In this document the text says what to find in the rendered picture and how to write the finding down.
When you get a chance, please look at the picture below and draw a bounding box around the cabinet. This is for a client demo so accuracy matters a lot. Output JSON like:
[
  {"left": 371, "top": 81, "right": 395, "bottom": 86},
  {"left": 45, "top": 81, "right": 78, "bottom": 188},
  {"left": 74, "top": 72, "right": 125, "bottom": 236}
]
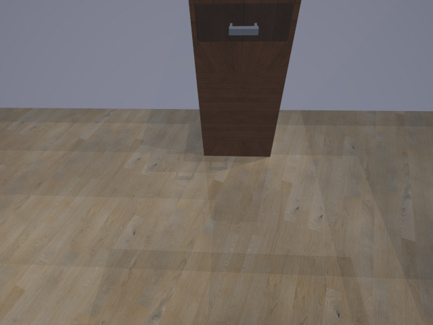
[{"left": 189, "top": 0, "right": 301, "bottom": 157}]

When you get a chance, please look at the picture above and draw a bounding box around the drawer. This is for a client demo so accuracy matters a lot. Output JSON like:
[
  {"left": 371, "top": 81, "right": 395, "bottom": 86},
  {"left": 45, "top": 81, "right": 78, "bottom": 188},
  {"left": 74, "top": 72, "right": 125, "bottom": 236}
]
[{"left": 196, "top": 3, "right": 294, "bottom": 42}]

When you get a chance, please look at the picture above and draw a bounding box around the handle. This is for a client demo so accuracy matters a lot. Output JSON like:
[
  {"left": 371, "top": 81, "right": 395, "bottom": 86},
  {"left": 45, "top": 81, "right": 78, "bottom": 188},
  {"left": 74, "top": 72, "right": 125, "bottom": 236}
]
[{"left": 229, "top": 23, "right": 259, "bottom": 35}]

